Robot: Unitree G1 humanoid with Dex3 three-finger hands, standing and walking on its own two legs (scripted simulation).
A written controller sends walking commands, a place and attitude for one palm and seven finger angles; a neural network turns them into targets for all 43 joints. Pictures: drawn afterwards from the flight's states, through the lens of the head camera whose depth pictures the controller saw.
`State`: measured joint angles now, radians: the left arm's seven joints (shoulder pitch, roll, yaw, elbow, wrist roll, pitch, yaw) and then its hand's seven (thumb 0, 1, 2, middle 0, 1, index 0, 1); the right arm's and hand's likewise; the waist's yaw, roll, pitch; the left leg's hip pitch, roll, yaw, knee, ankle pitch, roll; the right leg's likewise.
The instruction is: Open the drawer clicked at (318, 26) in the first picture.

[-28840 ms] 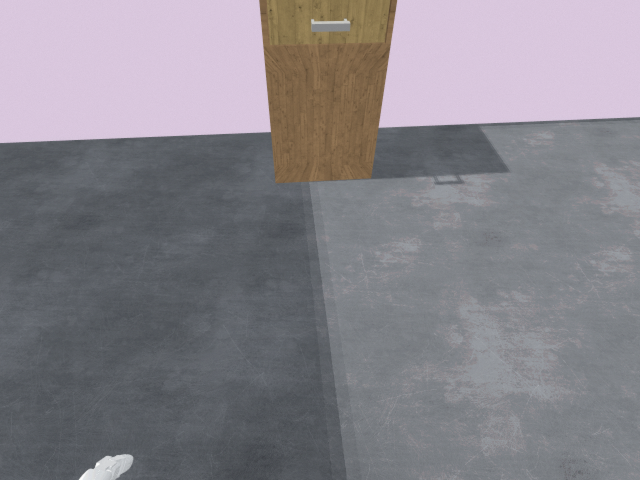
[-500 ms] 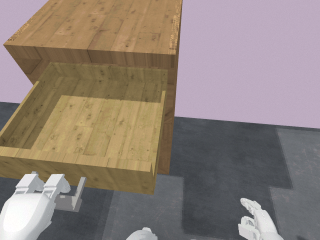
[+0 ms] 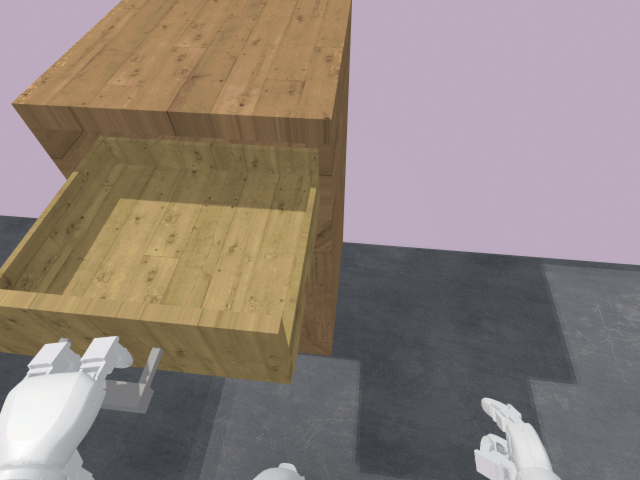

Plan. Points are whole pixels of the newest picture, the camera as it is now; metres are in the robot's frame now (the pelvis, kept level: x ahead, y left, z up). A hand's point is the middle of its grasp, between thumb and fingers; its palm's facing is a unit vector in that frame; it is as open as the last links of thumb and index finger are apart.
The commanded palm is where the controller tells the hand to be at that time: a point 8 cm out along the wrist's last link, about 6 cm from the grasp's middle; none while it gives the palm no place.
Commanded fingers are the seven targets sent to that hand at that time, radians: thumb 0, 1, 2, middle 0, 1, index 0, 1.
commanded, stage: lift the hand off the handle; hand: left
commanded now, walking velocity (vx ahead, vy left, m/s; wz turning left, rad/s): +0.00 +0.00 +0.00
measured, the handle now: (99, 371) +0.23 +0.29 +0.02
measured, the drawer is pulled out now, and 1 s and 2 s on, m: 0.30 0.29 0.29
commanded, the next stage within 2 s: draw the hand back to the body in 1.58 s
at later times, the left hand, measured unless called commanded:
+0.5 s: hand (85, 411) +0.19 +0.29 +0.01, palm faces -0.08 -0.04 -1.00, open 13.5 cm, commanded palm +0.18 +0.29 +0.09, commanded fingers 0.00 -0.50 0.30 -0.30 -1.20 -0.30 -1.20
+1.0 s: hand (32, 384) +0.19 +0.31 +0.09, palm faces +0.00 -0.07 -1.00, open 13.5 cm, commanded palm +0.17 +0.30 +0.16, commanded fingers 0.00 -0.50 0.30 -0.30 -1.20 -0.30 -1.20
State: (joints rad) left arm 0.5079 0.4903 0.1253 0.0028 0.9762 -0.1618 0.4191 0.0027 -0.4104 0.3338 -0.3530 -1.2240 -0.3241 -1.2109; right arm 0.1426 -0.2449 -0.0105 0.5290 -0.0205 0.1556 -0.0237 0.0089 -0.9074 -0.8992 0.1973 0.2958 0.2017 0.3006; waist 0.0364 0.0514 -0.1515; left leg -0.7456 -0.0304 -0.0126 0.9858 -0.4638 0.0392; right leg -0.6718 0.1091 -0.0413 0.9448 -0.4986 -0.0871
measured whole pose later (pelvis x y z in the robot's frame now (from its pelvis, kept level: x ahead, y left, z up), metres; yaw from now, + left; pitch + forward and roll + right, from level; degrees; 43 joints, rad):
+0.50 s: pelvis +0.00 -0.01 +0.00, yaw +1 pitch +12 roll -1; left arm 0.40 0.51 0.09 0.05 0.96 -0.14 0.36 0.00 -0.49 0.30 -0.36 -1.19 -0.37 -1.23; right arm 0.16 -0.23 0.01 0.57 -0.01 0.13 -0.06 0.01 -0.91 -0.90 0.20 0.30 0.20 0.30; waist 0.05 0.06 -0.13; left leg -0.72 -0.04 -0.03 0.96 -0.44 0.03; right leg -0.64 0.10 -0.06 0.92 -0.48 -0.09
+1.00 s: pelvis +0.00 +0.02 +0.03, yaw +1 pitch +7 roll -2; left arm 0.46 0.54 0.12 -0.19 0.87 -0.08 0.21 0.00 -0.49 0.30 -0.32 -1.20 -0.38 -1.23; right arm 0.15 -0.25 0.01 0.53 0.01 0.11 -0.05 0.01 -0.91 -0.90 0.20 0.30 0.20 0.30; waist 0.08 0.08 -0.11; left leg -0.53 -0.06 -0.02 0.79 -0.38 0.07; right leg -0.45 0.08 -0.03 0.74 -0.42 -0.05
